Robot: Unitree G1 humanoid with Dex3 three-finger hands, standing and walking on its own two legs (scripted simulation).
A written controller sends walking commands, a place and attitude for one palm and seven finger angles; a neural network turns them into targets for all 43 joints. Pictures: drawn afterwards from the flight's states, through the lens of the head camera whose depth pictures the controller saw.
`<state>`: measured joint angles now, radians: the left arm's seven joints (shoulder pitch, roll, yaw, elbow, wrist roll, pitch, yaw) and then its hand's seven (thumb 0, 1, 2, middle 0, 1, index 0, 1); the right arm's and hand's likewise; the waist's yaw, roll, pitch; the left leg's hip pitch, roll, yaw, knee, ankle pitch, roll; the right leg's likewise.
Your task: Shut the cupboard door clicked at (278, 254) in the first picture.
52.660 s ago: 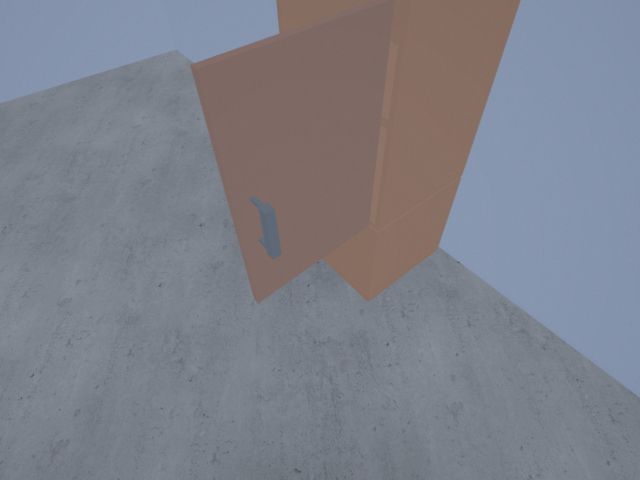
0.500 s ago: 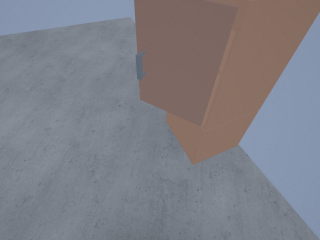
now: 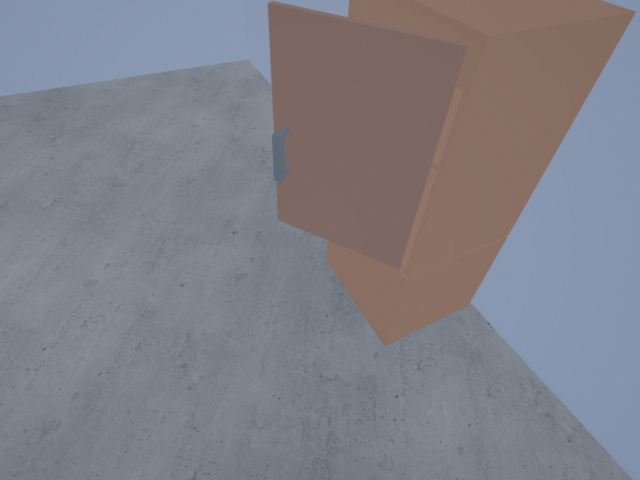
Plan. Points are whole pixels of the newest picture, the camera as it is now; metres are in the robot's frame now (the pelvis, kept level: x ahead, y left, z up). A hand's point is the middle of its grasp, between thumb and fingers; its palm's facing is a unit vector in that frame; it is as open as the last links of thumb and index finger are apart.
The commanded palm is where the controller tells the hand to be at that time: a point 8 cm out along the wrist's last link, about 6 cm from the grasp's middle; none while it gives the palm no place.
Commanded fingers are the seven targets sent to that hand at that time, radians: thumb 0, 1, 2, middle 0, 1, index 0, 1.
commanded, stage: let the arm hang, fingers relaxed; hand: left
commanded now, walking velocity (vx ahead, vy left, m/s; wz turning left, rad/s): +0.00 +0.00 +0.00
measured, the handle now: (283, 153) +0.86 +0.14 -0.08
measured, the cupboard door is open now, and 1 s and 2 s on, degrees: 35 35 35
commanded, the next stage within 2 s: look to check the result in 0.20 s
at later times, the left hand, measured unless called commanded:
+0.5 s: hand out of the picture -0.06 +0.17 -0.18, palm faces +0.03 -0.99 -0.17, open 7.4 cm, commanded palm none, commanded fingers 0.00 0.90 0.90 -0.20 -0.30 -0.20 -0.30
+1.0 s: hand out of the picture -0.03 +0.16 -0.18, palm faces +0.04 -0.98 -0.19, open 7.4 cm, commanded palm none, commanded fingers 0.00 0.90 0.90 -0.20 -0.30 -0.20 -0.30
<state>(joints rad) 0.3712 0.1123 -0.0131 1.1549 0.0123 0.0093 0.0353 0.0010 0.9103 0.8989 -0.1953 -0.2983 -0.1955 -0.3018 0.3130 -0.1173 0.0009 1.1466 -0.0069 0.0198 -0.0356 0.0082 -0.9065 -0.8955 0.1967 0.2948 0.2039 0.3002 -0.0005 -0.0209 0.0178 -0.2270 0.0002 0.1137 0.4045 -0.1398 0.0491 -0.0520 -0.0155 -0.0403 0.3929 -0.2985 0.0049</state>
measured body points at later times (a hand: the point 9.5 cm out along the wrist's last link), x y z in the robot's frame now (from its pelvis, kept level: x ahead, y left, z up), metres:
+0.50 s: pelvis +0.00 +0.01 +0.00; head +0.00 +0.02 +0.45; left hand -0.06 +0.22 -0.16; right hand -0.02 -0.20 -0.16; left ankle +0.06 +0.09 -0.74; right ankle -0.05 -0.12 -0.74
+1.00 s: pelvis +0.01 +0.00 +0.00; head +0.02 +0.00 +0.45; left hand -0.03 +0.22 -0.16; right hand -0.01 -0.22 -0.16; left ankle +0.06 +0.09 -0.74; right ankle -0.05 -0.12 -0.74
